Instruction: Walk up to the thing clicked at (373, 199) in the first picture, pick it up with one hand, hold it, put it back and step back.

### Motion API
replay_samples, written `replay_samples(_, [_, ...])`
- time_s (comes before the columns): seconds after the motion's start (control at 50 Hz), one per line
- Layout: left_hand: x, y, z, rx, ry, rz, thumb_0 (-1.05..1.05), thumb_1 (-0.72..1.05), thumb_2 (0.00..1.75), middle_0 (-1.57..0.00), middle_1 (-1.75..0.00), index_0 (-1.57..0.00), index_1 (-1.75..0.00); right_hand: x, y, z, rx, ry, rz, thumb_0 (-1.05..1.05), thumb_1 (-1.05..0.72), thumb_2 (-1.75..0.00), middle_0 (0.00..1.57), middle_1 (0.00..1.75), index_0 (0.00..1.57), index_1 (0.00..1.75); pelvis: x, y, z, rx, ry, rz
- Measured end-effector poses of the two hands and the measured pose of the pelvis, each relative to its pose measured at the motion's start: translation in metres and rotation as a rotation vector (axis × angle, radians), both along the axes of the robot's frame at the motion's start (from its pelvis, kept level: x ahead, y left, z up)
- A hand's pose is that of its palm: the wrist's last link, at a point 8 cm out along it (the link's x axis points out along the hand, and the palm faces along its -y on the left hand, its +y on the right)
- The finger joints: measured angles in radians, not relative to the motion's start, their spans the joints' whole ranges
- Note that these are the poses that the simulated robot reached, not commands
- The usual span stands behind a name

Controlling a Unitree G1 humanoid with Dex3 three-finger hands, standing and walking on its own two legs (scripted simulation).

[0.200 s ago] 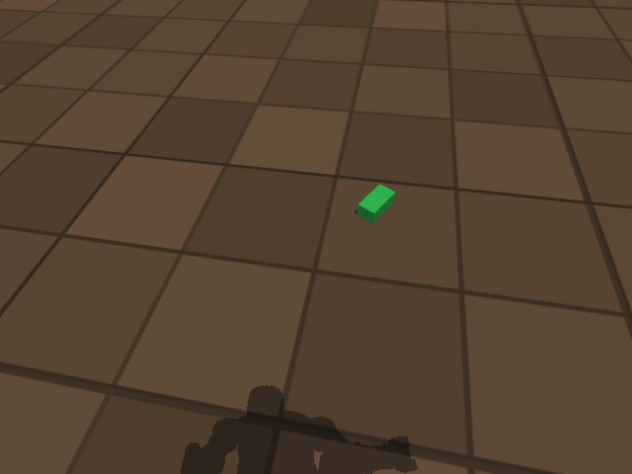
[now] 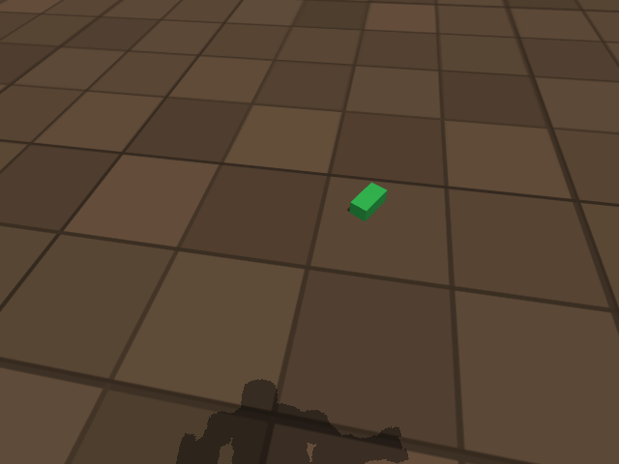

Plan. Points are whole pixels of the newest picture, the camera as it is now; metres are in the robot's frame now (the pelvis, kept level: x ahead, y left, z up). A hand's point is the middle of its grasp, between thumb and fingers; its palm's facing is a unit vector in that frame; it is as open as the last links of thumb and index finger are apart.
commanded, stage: stand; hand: left
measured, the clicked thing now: (368, 201) +1.25 -0.22 -0.75
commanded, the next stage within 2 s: walk up in 0.92 s
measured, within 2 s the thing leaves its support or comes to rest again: neither
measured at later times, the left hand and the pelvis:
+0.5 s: hand out of the picture +0.08 +0.25 -0.16, palm faces -0.02 -0.94 -0.34, open 7.4 cm; pelvis +0.00 +0.00 +0.00, yaw +0 degrees
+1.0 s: hand out of the picture +0.09 +0.26 -0.15, palm faces +0.03 -0.94 -0.33, open 7.4 cm; pelvis +0.01 -0.01 +0.00, yaw +4 degrees
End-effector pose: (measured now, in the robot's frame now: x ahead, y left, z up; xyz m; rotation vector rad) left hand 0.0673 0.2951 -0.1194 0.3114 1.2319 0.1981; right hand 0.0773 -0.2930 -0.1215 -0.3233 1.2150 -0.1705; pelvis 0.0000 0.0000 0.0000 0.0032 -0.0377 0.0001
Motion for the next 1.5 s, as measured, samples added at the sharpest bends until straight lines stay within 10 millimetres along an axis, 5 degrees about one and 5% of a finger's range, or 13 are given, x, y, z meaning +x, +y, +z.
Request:
replay_samples(0.94, [0.002, 0.003, 0.001, -0.003, -0.005, 0.005, 0.01, 0.91, 0.9, -0.2, -0.3, -0.2, -0.3, 0.0, -0.002, 0.002, -0.001, -0.003, -0.005, 0.0, -0.91, -0.9, 0.2, 0.3, 0.21, 0.3, 0.004, 0.0, 0.0, -0.005, 0.003, 0.014])
replay_samples(1.02, [0.013, 0.018, 0.004, -0.004, -0.085, 0.038, 0.01, 0.9, 0.9, -0.21, -0.3, -0.2, -0.3, -0.006, -0.021, 0.008, -0.044, 0.007, 0.034, 0.0, -0.9, -0.89, 0.2, 0.3, 0.21, 0.3, 0.007, -0.009, -0.007, 0.007, 0.03, 0.078])
replay_samples(1.12, [0.026, 0.022, 0.013, 0.029, -0.146, 0.084, 0.01, 0.91, 0.9, -0.2, -0.3, -0.2, -0.3, -0.001, -0.071, 0.023, -0.147, 0.056, 0.07, 0.0, -0.9, -0.89, 0.21, 0.3, 0.21, 0.3, 0.023, -0.035, -0.01, 0.026, 0.051, 0.117])
replay_samples(1.24, [0.057, -0.013, 0.014, 0.047, -0.157, 0.103, 0.01, 0.91, 0.9, -0.2, -0.3, -0.19, -0.29, 0.035, -0.141, 0.031, -0.217, 0.054, 0.126, 0.0, -0.9, -0.89, 0.21, 0.3, 0.21, 0.3, 0.055, -0.085, -0.018, 0.024, 0.059, 0.164])
replay_samples(1.32, [0.073, -0.056, 0.009, 0.06, -0.219, 0.129, 0.01, 0.91, 0.9, -0.2, -0.3, -0.2, -0.29, 0.085, -0.185, 0.014, -0.251, 0.06, 0.167, 0.01, -0.9, -0.9, 0.2, 0.3, 0.21, 0.3, 0.083, -0.12, -0.032, -0.011, 0.036, 0.219])
replay_samples(1.5, [0.026, -0.128, 0.002, -0.01, -0.096, 0.382, 0.01, 0.9, 0.9, -0.21, -0.3, -0.2, -0.3, 0.261, -0.161, 0.032, -0.157, -0.094, 0.413, 0.01, -0.91, -0.9, 0.2, 0.3, 0.21, 0.3, 0.158, -0.153, -0.012, -0.013, 0.02, 0.343])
